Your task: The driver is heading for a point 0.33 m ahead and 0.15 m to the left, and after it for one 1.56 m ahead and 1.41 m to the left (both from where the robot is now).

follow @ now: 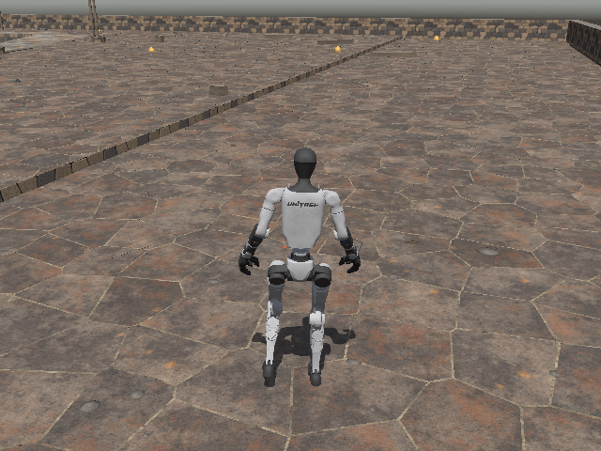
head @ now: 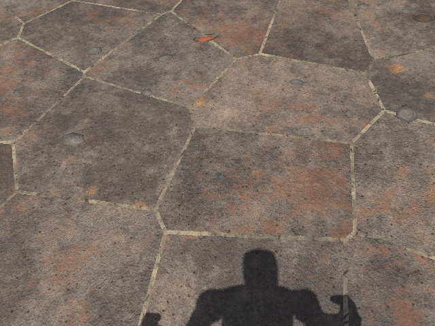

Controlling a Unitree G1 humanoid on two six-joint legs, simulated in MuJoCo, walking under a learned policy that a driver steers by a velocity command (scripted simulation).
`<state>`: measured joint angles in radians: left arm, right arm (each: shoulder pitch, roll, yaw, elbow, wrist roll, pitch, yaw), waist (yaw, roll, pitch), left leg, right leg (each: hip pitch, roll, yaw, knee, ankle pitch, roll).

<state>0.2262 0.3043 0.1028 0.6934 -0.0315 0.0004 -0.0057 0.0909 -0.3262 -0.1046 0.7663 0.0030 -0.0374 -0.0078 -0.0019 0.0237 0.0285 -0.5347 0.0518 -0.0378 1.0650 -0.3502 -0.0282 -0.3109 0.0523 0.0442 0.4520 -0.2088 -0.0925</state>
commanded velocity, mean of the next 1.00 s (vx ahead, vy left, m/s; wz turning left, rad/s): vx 0.32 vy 0.00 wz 0.57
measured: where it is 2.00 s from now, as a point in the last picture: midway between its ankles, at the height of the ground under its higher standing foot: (142, 316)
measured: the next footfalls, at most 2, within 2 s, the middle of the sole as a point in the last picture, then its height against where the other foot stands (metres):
left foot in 0.42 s outside the picture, level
right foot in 0.96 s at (195, 287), level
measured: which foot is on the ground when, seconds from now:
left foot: up 0.00-0.40, down 0.42-0.94, up 0.96-1.00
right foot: down 0.00-0.44, up 0.46-0.94, down 0.96-1.00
